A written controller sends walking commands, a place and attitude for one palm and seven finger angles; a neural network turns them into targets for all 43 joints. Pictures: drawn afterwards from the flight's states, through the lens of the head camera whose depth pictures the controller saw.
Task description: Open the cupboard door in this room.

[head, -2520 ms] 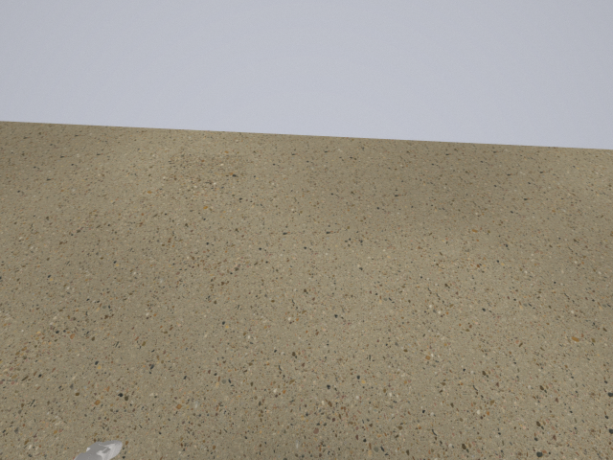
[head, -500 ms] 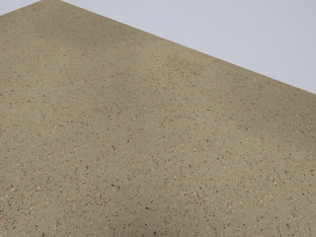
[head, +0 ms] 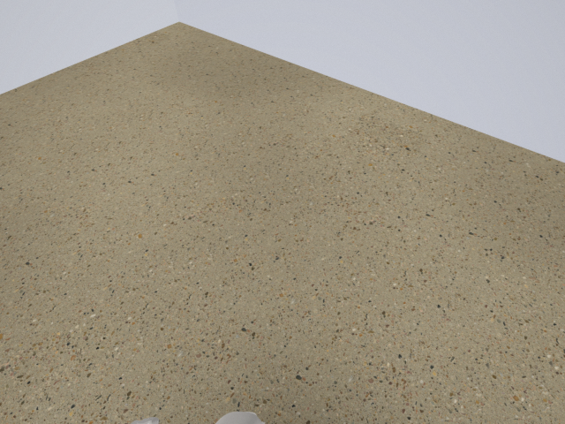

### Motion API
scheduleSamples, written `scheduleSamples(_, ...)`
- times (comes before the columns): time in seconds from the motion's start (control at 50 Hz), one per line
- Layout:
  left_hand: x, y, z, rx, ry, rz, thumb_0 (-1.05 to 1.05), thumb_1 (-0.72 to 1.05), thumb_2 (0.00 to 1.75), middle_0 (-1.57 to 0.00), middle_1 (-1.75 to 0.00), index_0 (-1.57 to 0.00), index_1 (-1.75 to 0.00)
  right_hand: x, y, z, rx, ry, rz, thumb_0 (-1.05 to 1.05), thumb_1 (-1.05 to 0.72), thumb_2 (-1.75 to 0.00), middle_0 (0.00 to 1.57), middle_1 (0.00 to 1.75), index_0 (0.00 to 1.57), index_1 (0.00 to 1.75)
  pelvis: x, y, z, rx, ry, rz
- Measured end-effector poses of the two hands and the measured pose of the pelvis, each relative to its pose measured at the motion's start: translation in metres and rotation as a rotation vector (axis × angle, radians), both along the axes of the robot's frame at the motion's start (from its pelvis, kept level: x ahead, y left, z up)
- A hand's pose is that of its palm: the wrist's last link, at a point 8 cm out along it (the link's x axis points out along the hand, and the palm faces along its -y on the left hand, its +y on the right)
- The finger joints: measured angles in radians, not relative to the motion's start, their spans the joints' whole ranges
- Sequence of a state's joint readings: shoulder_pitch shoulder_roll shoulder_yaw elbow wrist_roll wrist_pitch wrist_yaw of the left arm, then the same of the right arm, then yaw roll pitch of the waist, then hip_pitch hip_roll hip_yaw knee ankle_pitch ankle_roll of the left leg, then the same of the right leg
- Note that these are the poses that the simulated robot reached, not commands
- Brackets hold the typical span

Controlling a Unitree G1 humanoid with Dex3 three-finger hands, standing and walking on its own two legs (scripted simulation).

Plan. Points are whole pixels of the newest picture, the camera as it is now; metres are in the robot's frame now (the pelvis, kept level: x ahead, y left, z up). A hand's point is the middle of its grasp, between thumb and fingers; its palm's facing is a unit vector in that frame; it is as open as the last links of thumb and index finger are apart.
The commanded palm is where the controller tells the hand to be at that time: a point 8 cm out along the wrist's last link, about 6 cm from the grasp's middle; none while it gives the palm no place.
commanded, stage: turn or walk to find it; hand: left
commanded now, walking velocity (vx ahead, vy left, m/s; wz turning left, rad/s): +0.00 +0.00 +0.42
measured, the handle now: out of the picture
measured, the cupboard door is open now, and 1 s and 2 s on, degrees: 0 0 0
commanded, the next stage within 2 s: none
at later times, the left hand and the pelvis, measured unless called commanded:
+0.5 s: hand out of the picture -0.03 +0.27 -0.17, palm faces +0.24 -0.94 -0.23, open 7.4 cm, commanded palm none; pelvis -0.03 +0.05 +0.01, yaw +12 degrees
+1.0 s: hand out of the picture -0.06 +0.21 -0.15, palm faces +0.43 -0.87 -0.25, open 7.4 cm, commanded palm none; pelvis -0.05 +0.01 +0.01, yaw +26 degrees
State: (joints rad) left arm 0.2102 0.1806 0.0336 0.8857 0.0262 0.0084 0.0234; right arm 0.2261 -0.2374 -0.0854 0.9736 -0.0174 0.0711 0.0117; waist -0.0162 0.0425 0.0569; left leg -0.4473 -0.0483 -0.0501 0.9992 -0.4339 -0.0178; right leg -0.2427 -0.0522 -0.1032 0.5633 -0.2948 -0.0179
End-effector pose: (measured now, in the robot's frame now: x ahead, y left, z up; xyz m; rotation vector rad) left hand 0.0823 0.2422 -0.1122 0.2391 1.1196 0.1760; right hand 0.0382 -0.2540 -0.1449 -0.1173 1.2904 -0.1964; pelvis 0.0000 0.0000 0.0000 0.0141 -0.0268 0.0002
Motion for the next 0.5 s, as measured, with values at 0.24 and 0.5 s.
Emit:
scheduleSamples(0.24,-0.07,0.018,-0.024,-0.064,0.09,0.138,0.01,0.9,0.89,-0.2,-0.3,-0.2,-0.3,0.012,0.015,0.015,-0.059,0.043,0.131,0.01,-0.9,-0.9,0.19,0.29,0.2,0.3,-0.014,0.017,-0.001,-0.006,-0.001,0.122)
scheduleSamples(0.5,-0.128,0.07,-0.027,-0.068,0.17,0.28,0.01,0.91,0.9,-0.2,-0.29,-0.2,-0.29,0.047,0.078,0.032,-0.065,-0.078,0.273,0.01,-0.9,-0.9,0.2,0.3,0.2,0.3,-0.03,0.048,0.006,-0.036,0.019,0.208)
